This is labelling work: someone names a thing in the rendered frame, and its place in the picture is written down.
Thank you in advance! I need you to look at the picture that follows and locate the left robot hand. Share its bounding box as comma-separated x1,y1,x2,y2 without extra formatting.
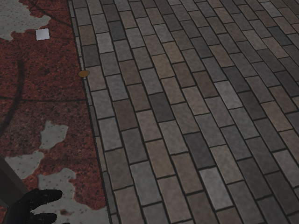
2,188,70,224

